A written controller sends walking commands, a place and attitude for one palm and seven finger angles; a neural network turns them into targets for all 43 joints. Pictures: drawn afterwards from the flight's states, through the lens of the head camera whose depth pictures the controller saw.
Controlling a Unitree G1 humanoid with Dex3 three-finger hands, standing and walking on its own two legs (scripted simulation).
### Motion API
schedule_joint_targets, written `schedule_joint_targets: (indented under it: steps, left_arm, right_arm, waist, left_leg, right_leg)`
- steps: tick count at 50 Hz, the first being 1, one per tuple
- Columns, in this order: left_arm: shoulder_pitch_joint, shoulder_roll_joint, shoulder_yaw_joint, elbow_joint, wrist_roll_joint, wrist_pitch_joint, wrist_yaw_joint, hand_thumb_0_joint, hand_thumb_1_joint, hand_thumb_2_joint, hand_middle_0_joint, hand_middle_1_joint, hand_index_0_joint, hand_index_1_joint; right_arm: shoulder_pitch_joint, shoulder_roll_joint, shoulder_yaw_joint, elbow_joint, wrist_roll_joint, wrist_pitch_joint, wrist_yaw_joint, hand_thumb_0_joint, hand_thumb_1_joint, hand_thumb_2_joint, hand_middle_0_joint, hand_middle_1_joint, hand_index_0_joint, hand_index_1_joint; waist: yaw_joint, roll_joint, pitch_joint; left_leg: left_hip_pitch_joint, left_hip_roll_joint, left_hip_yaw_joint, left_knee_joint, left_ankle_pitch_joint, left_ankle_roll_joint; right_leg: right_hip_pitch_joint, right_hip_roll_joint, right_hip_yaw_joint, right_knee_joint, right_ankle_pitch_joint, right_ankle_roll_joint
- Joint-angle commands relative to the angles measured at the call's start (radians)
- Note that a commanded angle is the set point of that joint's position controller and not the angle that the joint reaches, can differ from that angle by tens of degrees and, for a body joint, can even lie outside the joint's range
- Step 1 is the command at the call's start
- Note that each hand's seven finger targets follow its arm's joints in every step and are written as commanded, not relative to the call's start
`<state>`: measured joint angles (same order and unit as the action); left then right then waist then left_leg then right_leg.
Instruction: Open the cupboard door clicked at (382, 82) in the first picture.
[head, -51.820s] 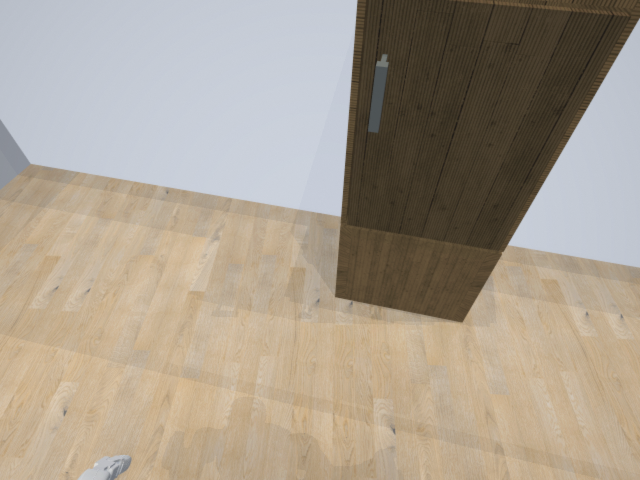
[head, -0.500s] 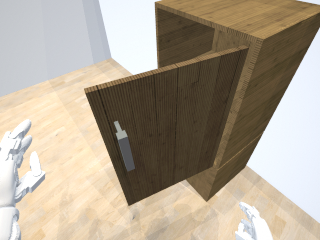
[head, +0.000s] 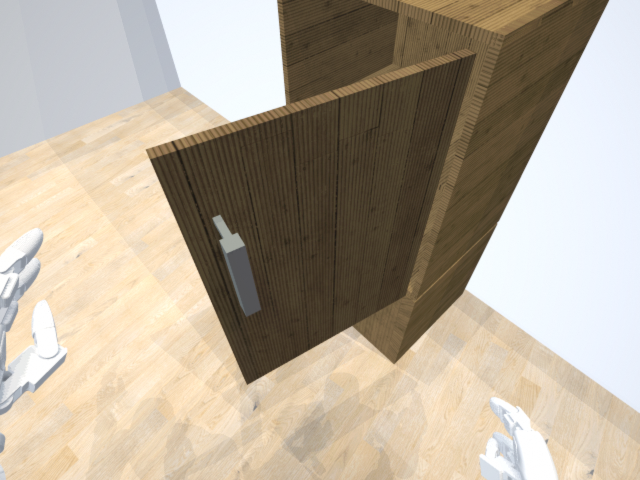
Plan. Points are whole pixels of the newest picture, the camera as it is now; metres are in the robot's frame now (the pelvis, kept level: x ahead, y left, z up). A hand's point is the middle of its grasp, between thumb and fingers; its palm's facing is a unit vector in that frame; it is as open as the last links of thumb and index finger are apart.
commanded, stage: step back with the hand held close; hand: left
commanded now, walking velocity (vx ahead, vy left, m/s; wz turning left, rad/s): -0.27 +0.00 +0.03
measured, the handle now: (235, 267) +0.35 +0.14 +0.08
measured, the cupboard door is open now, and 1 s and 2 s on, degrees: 78 78 78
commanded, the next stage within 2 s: stop stepping back and stand still in 0.84 s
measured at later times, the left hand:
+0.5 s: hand out of the picture +0.12 +0.27 +0.15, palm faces +0.42 -0.79 -0.45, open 7.4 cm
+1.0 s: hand out of the picture +0.02 +0.23 +0.17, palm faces +0.26 -0.79 -0.56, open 7.4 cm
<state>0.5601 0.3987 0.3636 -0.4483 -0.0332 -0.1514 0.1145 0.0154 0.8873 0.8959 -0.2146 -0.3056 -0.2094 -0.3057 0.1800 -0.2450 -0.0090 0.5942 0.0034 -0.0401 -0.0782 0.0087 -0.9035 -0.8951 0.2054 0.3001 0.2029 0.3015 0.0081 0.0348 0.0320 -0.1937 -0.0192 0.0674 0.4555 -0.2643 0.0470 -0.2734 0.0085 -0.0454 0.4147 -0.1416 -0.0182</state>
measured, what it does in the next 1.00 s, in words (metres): walks backwards: right foot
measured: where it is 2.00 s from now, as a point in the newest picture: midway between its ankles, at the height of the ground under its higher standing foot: outside the picture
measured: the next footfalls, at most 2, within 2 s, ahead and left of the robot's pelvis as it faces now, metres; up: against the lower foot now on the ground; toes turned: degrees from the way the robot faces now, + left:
right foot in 0.86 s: -0.23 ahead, -0.11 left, +0.00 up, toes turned +4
left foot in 1.04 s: -0.09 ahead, +0.08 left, +0.00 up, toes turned -2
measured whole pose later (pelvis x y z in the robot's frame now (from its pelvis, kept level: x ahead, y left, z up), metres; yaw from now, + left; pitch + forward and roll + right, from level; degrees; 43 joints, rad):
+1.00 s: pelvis -0.19 -0.01 -0.01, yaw -4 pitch +3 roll +0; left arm 0.63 0.53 0.47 -0.64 -0.07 -0.24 0.10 0.02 0.88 0.90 -0.22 -0.31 -0.22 -0.31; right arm 0.12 -0.18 0.03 0.61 0.01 -0.07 -0.06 0.01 -0.90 -0.89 0.21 0.30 0.21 0.30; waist 0.03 -0.06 0.01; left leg -0.54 0.00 0.04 0.69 -0.29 0.00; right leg -0.13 0.03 0.00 0.44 -0.36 -0.02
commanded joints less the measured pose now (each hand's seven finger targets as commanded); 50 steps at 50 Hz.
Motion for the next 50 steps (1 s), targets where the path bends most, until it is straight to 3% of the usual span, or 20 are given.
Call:
schedule_joint_targets:
  steps: [1, 7, 12, 16, 19, 21, 22, 24, 25, 27, 29, 30, 35, 40, 42, 43, 45, 47, 48, 50]
  left_arm:
    - [-0.013, 0.212, 0.194, -0.250, -0.006, -0.073, 0.038, 0.000, 0.900, 0.900, -0.200, -0.300, -0.200, -0.300]
    - [-0.021, 0.181, 0.187, -0.237, 0.009, -0.081, 0.038, 0.000, 0.900, 0.900, -0.200, -0.300, -0.200, -0.300]
    - [-0.091, 0.165, 0.174, -0.215, 0.032, -0.095, 0.040, 0.000, 0.900, 0.900, -0.200, -0.300, -0.200, -0.300]
    - [-0.127, 0.187, 0.178, -0.252, 0.030, -0.108, 0.046, 0.000, 0.900, 0.900, -0.200, -0.300, -0.200, -0.300]
    - [-0.122, 0.210, 0.188, -0.290, 0.019, -0.120, 0.064, 0.000, 0.900, 0.900, -0.200, -0.300, -0.200, -0.300]
    - [-0.086, 0.205, 0.192, -0.307, 0.014, -0.125, 0.073, 0.000, 0.900, 0.900, -0.200, -0.300, -0.200, -0.300]
    - [-0.067, 0.207, 0.202, -0.328, 0.013, -0.133, 0.076, 0.000, 0.900, 0.900, -0.200, -0.300, -0.200, -0.300]
    - [-0.044, 0.216, 0.245, -0.357, 0.032, -0.152, 0.082, 0.000, 0.900, 0.900, -0.200, -0.300, -0.200, -0.300]
    - [-0.069, 0.220, 0.249, -0.371, 0.044, -0.153, 0.085, 0.000, 0.900, 0.900, -0.200, -0.300, -0.200, -0.300]
    - [-0.087, 0.231, 0.258, -0.339, 0.038, -0.152, 0.085, 0.000, 0.900, 0.900, -0.200, -0.300, -0.200, -0.300]
    - [-0.056, 0.210, 0.244, -0.289, 0.018, -0.140, 0.085, 0.000, 0.900, 0.900, -0.200, -0.300, -0.200, -0.300]
    - [-0.033, 0.171, 0.202, -0.272, 0.012, -0.136, 0.082, 0.000, 0.900, 0.900, -0.200, -0.300, -0.200, -0.300]
    - [-0.089, 0.127, 0.103, -0.300, 0.000, -0.111, 0.059, 0.000, 0.900, 0.900, -0.200, -0.300, -0.200, -0.300]
    - [-0.018, 0.229, 0.189, -0.366, -0.035, -0.118, 0.033, 0.000, 0.900, 0.900, -0.200, -0.300, -0.200, -0.300]
    - [0.002, 0.280, 0.245, -0.395, -0.050, -0.140, 0.020, 0.000, 0.900, 0.900, -0.200, -0.300, -0.200, -0.300]
    - [0.015, 0.307, 0.274, -0.396, -0.061, -0.152, 0.020, 0.000, 0.900, 0.900, -0.200, -0.300, -0.200, -0.300]
    - [0.023, 0.331, 0.309, -0.375, -0.071, -0.168, 0.027, 0.000, 0.900, 0.900, -0.200, -0.300, -0.200, -0.300]
    - [0.028, 0.320, 0.312, -0.339, -0.051, -0.146, 0.021, 0.000, 0.900, 0.900, -0.200, -0.300, -0.200, -0.300]
    - [0.072, 0.291, 0.298, -0.305, -0.038, -0.121, 0.016, 0.000, 0.900, 0.900, -0.200, -0.300, -0.200, -0.300]
    - [0.071, 0.230, 0.249, -0.269, -0.042, -0.093, 0.021, 0.000, 0.900, 0.900, -0.200, -0.300, -0.200, -0.300]
  right_arm:
    - [-0.101, -0.104, -0.044, -0.187, 0.005, -0.043, -0.017, 0.000, -0.900, -0.900, 0.200, 0.300, 0.200, 0.300]
    - [-0.087, -0.118, -0.048, -0.198, -0.001, -0.045, -0.013, 0.000, -0.900, -0.900, 0.200, 0.300, 0.200, 0.300]
    - [-0.068, -0.124, -0.049, -0.202, 0.002, -0.053, -0.010, 0.000, -0.900, -0.900, 0.200, 0.300, 0.200, 0.300]
    - [-0.043, -0.111, -0.048, -0.199, 0.001, -0.060, -0.006, 0.000, -0.900, -0.900, 0.200, 0.300, 0.200, 0.300]
    - [-0.040, -0.093, -0.038, -0.173, -0.001, -0.063, -0.001, 0.000, -0.900, -0.900, 0.200, 0.300, 0.200, 0.300]
    - [-0.040, -0.090, -0.031, -0.173, -0.003, -0.065, -0.003, 0.000, -0.900, -0.900, 0.200, 0.300, 0.200, 0.300]
    - [-0.046, -0.102, -0.034, -0.182, -0.003, -0.069, -0.008, 0.000, -0.900, -0.900, 0.200, 0.300, 0.200, 0.300]
    - [-0.074, -0.130, -0.042, -0.198, -0.015, -0.083, -0.022, 0.000, -0.900, -0.900, 0.200, 0.300, 0.200, 0.300]
    - [-0.061, -0.098, -0.039, -0.187, -0.025, -0.094, -0.021, 0.000, -0.900, -0.900, 0.200, 0.300, 0.200, 0.300]
    - [-0.049, -0.089, -0.056, -0.164, -0.017, -0.111, -0.013, 0.000, -0.900, -0.900, 0.200, 0.300, 0.200, 0.300]
    - [-0.056, -0.084, -0.056, -0.146, -0.013, -0.132, -0.014, 0.000, -0.900, -0.900, 0.200, 0.300, 0.200, 0.300]
    - [-0.045, -0.081, -0.054, -0.128, -0.015, -0.141, -0.011, 0.000, -0.900, -0.900, 0.200, 0.300, 0.200, 0.300]
    - [-0.043, -0.096, -0.046, -0.083, -0.019, -0.158, 0.011, 0.000, -0.900, -0.900, 0.200, 0.300, 0.200, 0.300]
    - [-0.088, -0.085, -0.039, -0.108, -0.020, -0.138, 0.026, 0.000, -0.900, -0.900, 0.200, 0.300, 0.200, 0.300]
    - [-0.123, -0.079, -0.035, -0.127, -0.018, -0.116, 0.027, 0.000, -0.900, -0.900, 0.200, 0.300, 0.200, 0.300]
    - [-0.136, -0.063, -0.027, -0.136, -0.014, -0.100, 0.025, 0.000, -0.900, -0.900, 0.200, 0.300, 0.200, 0.300]
    - [-0.145, -0.041, -0.005, -0.141, -0.004, -0.096, 0.015, 0.000, -0.900, -0.900, 0.200, 0.300, 0.200, 0.300]
    - [-0.151, -0.054, -0.016, -0.151, 0.025, -0.099, -0.001, 0.000, -0.900, -0.900, 0.200, 0.300, 0.200, 0.300]
    - [-0.138, -0.035, -0.006, -0.162, 0.016, -0.089, -0.005, 0.000, -0.900, -0.900, 0.200, 0.300, 0.200, 0.300]
    - [-0.116, -0.054, 0.003, -0.141, 0.004, -0.080, -0.017, 0.000, -0.900, -0.900, 0.200, 0.300, 0.200, 0.300]
  waist:
    - [0.013, 0.005, -0.217]
    - [0.013, 0.074, -0.120]
    - [-0.001, 0.008, -0.048]
    - [-0.016, -0.136, -0.053]
    - [-0.020, -0.166, -0.095]
    - [-0.020, -0.112, -0.125]
    - [-0.019, -0.022, -0.127]
    - [-0.004, 0.337, -0.112]
    - [-0.013, 0.306, -0.099]
    - [-0.013, 0.105, -0.102]
    - [-0.003, 0.046, -0.099]
    - [-0.008, 0.039, -0.095]
    - [-0.009, 0.235, -0.184]
    - [0.030, 0.153, -0.345]
    - [0.035, 0.084, -0.321]
    - [0.029, -0.032, -0.296]
    - [0.037, -0.139, -0.246]
    - [0.036, -0.255, -0.213]
    - [0.020, -0.237, -0.206]
    - [-0.028, -0.055, -0.187]
  left_leg:
    - [-0.070, 0.128, -0.157, -0.063, 0.374, -0.010]
    - [-0.297, 0.187, -0.201, -0.142, 0.127, 0.033]
    - [-0.487, 0.177, -0.211, -0.135, -0.246, 0.064]
    - [-0.334, 0.073, -0.164, 0.079, -0.313, 0.034]
    - [-0.112, 0.035, -0.123, 0.272, -0.212, 0.002]
    - [-0.095, 0.059, -0.153, 0.178, -0.204, 0.007]
    - [-0.133, 0.097, -0.207, 0.065, -0.233, 0.023]
    - [-0.471, 0.308, -0.465, -0.299, -0.468, 0.089]
    - [-0.525, 0.362, -0.504, -0.361, -0.428, 0.112]
    - [-0.416, 0.360, -0.440, -0.280, -0.272, 0.135]
    - [-0.225, 0.315, -0.355, -0.206, -0.032, 0.120]
    - [-0.133, 0.303, -0.348, -0.200, 0.078, 0.107]
    - [0.058, 0.247, -0.253, -0.250, 0.219, 0.032]
    - [0.228, 0.201, -0.188, -0.161, 0.530, -0.015]
    - [0.199, 0.159, -0.122, -0.074, 0.413, -0.028]
    - [0.148, 0.108, -0.073, 0.032, 0.243, -0.040]
    - [-0.026, 0.030, -0.039, 0.281, -0.062, -0.059]
    - [-0.246, -0.003, -0.061, 0.420, -0.174, -0.054]
    - [-0.271, 0.022, -0.054, 0.353, -0.117, -0.049]
    - [-0.068, 0.016, -0.028, 0.127, 0.162, -0.046]
  right_leg:
    - [0.180, -0.084, 0.106, 0.099, 0.326, 0.004]
    - [0.197, -0.051, 0.100, 0.223, 0.107, 0.020]
    - [0.224, -0.070, 0.144, 0.237, 0.047, 0.013]
    - [-0.011, -0.177, 0.301, -0.007, -0.207, -0.042]
    - [-0.221, -0.262, 0.321, -0.116, -0.333, -0.086]
    - [-0.209, -0.239, 0.244, -0.043, -0.294, -0.069]
    - [-0.186, -0.182, 0.201, 0.044, -0.286, -0.042]
    - [0.088, 0.009, 0.060, 0.482, -0.213, 0.033]
    - [0.099, 0.031, 0.090, 0.688, -0.258, 0.034]
    - [0.002, 0.023, 0.126, 0.757, -0.313, 0.026]
    - [-0.094, 0.008, 0.098, 0.612, -0.339, 0.034]
    - [-0.130, 0.008, 0.074, 0.523, -0.368, 0.037]
    - [-0.036, 0.039, 0.015, 0.235, -0.375, 0.025]
    - [0.061, 0.047, 0.001, -0.038, -0.180, 0.002]
    - [0.036, -0.019, 0.043, -0.137, -0.053, -0.021]
    - [-0.011, -0.123, 0.127, -0.156, 0.061, -0.050]
    - [-0.047, -0.299, 0.213, -0.148, 0.326, -0.097]
    - [0.101, -0.299, 0.154, -0.032, 0.719, -0.093]
    - [0.154, -0.276, 0.135, 0.018, 0.736, -0.089]
    - [0.074, -0.192, 0.064, 0.089, 0.570, -0.043]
